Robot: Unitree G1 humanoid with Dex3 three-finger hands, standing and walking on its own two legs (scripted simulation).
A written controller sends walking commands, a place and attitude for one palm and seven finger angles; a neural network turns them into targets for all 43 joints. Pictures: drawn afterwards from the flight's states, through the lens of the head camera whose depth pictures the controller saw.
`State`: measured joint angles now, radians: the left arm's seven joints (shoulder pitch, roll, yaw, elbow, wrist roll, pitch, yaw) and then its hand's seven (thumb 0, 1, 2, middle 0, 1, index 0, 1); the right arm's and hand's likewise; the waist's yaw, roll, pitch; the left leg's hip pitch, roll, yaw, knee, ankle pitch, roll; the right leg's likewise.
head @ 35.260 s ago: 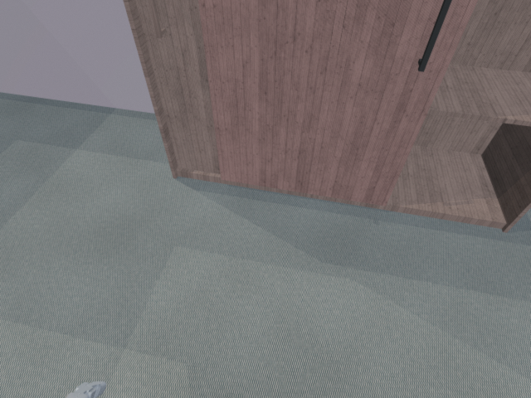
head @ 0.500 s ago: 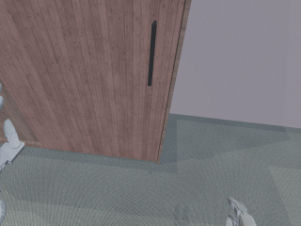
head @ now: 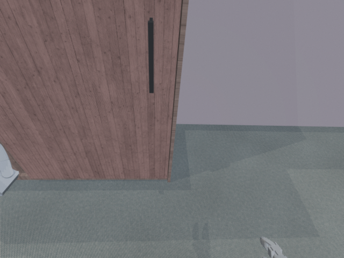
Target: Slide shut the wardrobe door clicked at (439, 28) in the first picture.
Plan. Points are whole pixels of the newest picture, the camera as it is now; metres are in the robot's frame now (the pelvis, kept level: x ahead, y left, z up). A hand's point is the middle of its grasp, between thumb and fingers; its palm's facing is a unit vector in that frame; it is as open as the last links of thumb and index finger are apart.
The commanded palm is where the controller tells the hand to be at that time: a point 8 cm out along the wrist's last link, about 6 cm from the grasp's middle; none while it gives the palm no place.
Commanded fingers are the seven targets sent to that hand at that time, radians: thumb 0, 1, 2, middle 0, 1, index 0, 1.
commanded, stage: stop stepping back and stand still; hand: left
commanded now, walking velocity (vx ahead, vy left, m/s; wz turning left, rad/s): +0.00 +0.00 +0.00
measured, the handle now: (151, 58) +0.72 +0.11 +0.13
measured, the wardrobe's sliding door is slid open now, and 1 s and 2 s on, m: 0.00 0.00 0.00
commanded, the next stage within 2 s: let the arm hang, fingers relaxed in 0.52 s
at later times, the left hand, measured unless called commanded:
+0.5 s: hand (26, 163) +0.23 +0.27 +0.17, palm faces +0.43 -0.79 -0.43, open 7.4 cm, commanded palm +0.17 +0.31 +0.19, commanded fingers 0.00 0.90 0.90 -0.20 -0.30 -0.20 -0.30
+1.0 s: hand out of the picture +0.01 +0.19 -0.17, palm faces -0.03 -0.99 -0.16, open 7.1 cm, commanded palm none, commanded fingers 0.00 0.90 0.90 -0.20 -0.30 -0.20 -0.30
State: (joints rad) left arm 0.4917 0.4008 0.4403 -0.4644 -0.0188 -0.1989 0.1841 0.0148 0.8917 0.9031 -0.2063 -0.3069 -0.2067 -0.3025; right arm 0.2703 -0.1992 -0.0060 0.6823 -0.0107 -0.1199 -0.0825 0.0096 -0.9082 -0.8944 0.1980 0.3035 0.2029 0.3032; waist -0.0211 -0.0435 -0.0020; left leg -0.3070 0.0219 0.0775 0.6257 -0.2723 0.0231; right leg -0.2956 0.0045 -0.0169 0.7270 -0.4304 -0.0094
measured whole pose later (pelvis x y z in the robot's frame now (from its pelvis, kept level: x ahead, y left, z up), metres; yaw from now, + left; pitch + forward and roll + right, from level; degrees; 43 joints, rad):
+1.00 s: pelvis +0.00 +0.01 +0.02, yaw +1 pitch +0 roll -1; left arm 0.28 0.21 -0.02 1.03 0.03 0.04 0.02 0.01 0.98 0.90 -0.20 -0.31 -0.20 -0.30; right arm 0.25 -0.24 0.01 1.03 -0.02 0.04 0.00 0.00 -0.91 -0.89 0.20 0.30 0.20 0.30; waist -0.01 -0.06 0.07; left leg -0.28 0.00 0.05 0.47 -0.19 0.04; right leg -0.21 0.00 -0.04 0.44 -0.23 0.00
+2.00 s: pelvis +0.04 +0.03 +0.02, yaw +0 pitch -1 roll +0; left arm 0.22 0.20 0.00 1.16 0.02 0.00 0.04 0.00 0.91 0.90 -0.19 -0.30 -0.20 -0.30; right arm 0.20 -0.17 0.00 1.16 -0.01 0.01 -0.02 0.00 -0.91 -0.89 0.20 0.30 0.20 0.30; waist -0.01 -0.01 0.06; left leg -0.16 -0.03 0.07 0.36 -0.19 0.06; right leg -0.11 -0.03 -0.02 0.35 -0.22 0.03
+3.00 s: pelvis +0.05 +0.02 +0.02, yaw +0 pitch -1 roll +0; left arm 0.21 0.20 -0.01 1.16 0.02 -0.01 0.03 0.00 0.91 0.90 -0.20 -0.30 -0.20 -0.30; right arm 0.19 -0.18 0.00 1.17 -0.01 0.00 -0.02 0.00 -0.91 -0.89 0.20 0.30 0.20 0.30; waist -0.01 -0.02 0.06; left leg -0.13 -0.03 0.07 0.34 -0.20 0.05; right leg -0.08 -0.03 -0.02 0.33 -0.23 0.02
